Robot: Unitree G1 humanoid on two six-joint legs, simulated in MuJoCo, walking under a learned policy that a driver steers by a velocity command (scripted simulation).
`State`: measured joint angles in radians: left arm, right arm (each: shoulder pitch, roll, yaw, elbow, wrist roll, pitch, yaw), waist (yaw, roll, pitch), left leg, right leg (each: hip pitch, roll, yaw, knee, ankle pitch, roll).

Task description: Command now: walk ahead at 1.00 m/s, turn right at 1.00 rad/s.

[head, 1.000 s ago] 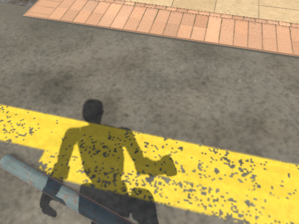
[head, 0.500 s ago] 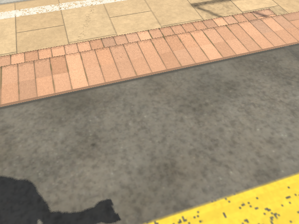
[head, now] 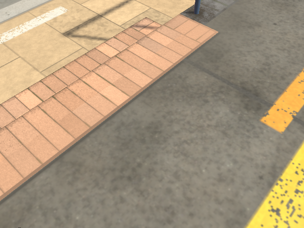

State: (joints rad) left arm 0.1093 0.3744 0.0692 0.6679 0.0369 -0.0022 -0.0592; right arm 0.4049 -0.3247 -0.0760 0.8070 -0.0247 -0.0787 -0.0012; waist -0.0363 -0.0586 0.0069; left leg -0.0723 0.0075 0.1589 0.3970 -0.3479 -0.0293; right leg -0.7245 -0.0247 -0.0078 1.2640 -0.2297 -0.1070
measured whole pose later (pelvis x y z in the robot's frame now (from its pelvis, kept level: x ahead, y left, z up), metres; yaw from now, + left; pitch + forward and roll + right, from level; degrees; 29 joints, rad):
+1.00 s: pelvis +0.59 -0.07 +0.00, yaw +5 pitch +2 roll -2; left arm 0.09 0.26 0.00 0.74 0.02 0.04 0.04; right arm 0.28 -0.31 -0.09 0.73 -0.02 0.07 0.01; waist -0.07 0.01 0.06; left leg -0.39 -0.19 -0.23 0.43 -0.03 0.07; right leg -0.46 0.05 0.15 0.80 -0.35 0.03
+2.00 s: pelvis +0.61 -0.08 +0.00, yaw +53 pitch +0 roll +1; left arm 0.22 0.28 0.03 0.71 0.01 0.04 0.01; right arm 0.19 -0.29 -0.04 0.68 -0.02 0.06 0.00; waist 0.00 0.00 0.03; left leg -0.24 -0.15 -0.17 0.53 -0.28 0.05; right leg -0.30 0.01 0.01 0.56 -0.27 -0.01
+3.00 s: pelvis +0.70 -0.06 +0.01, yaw +26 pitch +2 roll -1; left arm 0.28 0.24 0.02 0.77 0.04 -0.06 0.01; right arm 0.35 -0.29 -0.06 0.82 -0.02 0.00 0.05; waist -0.02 0.05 -0.01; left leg -0.58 0.03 -0.03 1.12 -0.26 0.06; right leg -0.03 0.01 -0.10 0.31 -0.32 -0.02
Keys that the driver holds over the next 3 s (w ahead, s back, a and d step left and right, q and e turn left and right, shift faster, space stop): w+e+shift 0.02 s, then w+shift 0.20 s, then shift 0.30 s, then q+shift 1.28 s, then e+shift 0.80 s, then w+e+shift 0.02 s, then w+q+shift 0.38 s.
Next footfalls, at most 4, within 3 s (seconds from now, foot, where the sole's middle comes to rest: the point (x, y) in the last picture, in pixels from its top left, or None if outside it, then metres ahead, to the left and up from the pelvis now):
0.20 right None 0.37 -0.08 -0.77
0.60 left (157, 177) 0.72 -0.02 -0.77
1.10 right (195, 183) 0.68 -0.20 -0.77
1.56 left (155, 212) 0.55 0.00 -0.77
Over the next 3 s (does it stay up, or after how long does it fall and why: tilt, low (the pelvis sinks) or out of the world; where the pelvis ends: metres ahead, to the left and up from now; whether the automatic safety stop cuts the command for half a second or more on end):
stays up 0.70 -0.06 0.01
